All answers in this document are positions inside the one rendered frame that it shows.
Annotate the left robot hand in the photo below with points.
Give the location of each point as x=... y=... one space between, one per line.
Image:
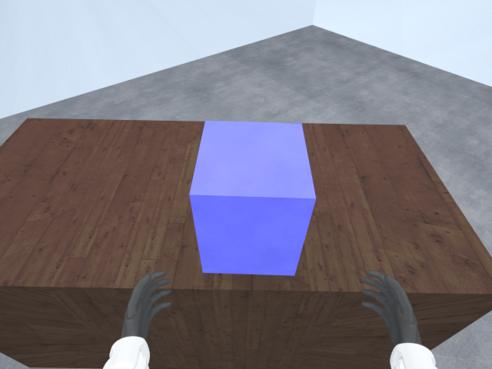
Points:
x=140 y=312

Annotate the carton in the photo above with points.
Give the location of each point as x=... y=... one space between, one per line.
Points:
x=252 y=197

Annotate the pedestal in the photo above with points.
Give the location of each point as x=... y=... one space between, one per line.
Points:
x=88 y=207

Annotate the left robot forearm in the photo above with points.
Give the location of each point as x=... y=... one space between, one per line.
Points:
x=129 y=353

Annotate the right robot hand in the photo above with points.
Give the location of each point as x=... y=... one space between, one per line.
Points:
x=397 y=312

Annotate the right robot forearm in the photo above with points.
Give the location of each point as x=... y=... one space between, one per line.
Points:
x=412 y=356

